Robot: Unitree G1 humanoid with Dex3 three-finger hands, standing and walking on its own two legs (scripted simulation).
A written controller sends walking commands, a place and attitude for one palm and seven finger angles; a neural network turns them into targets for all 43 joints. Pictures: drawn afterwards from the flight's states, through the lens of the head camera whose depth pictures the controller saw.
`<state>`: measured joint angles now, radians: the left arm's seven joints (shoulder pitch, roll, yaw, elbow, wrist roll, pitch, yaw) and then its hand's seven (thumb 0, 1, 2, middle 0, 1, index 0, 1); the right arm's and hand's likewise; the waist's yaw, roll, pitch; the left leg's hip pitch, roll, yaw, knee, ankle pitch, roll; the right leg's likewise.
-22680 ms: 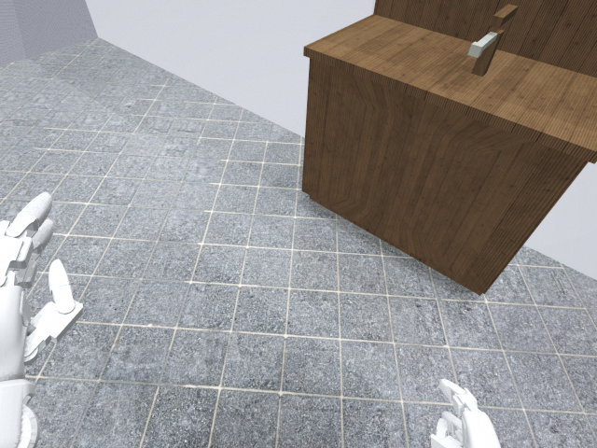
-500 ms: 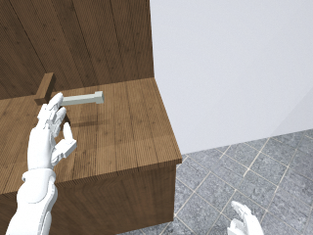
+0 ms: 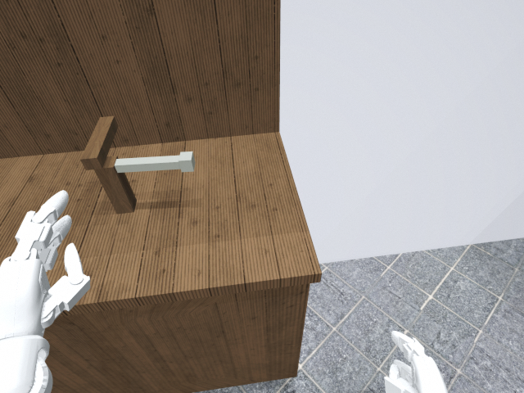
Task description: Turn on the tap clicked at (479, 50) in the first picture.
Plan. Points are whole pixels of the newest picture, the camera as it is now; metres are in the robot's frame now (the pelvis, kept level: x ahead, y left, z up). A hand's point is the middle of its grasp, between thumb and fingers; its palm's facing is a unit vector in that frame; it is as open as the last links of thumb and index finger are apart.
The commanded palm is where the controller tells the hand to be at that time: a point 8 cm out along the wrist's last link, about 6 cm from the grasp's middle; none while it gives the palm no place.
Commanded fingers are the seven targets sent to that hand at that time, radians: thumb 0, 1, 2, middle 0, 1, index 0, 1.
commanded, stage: draw the hand back beside the body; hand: left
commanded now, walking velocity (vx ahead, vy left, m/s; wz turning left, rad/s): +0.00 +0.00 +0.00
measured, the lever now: (187, 161) +0.49 +0.21 +0.10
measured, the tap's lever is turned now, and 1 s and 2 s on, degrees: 86 86 86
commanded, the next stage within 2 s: step back with the hand held close in 0.22 s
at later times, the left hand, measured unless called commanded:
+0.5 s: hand (82, 277) +0.19 +0.24 +0.16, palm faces +0.39 -0.82 -0.41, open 7.4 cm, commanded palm +0.14 +0.27 +0.17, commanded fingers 0.00 0.90 0.90 -0.20 -0.30 -0.20 -0.30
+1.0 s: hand (32, 345) +0.12 +0.26 +0.14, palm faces +0.39 -0.81 -0.45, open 7.4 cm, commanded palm +0.07 +0.30 +0.17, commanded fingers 0.00 0.90 0.90 -0.20 -0.30 -0.20 -0.30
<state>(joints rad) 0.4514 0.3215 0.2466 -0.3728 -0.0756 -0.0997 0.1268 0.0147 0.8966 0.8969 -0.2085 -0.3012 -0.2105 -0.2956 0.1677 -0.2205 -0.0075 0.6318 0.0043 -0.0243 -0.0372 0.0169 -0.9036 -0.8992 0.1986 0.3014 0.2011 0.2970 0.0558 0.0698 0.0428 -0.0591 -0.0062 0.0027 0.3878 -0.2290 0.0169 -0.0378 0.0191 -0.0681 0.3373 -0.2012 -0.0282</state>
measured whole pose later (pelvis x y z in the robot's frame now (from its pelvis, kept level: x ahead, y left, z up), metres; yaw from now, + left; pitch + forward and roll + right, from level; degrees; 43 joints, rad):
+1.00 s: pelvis -0.09 +0.02 -0.02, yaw +1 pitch -1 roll -2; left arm 0.50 0.37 0.33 -0.48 -0.03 -0.17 0.15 0.01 0.89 0.90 -0.21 -0.30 -0.21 -0.30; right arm 0.21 -0.23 -0.01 0.56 0.01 -0.01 -0.07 0.02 -0.90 -0.90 0.20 0.30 0.20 0.30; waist 0.01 0.06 0.05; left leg -0.39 -0.01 0.00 0.57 -0.17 0.04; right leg -0.36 0.02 -0.06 0.51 -0.19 0.00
